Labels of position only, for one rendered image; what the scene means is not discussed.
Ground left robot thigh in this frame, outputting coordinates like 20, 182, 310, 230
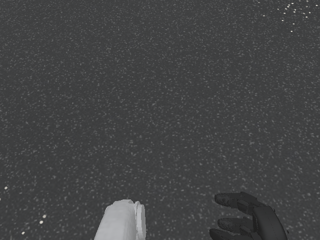
94, 200, 147, 240

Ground right robot hand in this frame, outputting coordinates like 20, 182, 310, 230
209, 191, 289, 240

